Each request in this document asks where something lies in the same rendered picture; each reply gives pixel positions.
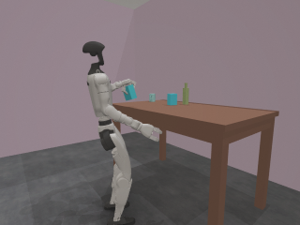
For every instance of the table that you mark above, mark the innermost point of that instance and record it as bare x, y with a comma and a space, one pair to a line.
216, 124

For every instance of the robot right forearm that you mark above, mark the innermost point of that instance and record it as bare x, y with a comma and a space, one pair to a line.
117, 116

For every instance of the sponge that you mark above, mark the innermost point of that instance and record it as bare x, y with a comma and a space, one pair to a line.
131, 94

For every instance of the right robot hand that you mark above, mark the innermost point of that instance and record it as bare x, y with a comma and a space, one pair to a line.
147, 131

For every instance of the robot right upper arm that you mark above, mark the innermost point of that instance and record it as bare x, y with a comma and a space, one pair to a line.
102, 85

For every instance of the robot right shin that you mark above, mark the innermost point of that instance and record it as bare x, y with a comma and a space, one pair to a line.
121, 196

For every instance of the left robot hand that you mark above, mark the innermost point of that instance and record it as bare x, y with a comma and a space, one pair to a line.
127, 82

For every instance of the robot left forearm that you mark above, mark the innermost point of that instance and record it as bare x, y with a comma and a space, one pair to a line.
116, 85

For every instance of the humanoid robot torso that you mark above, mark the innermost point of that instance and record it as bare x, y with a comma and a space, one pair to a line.
104, 122

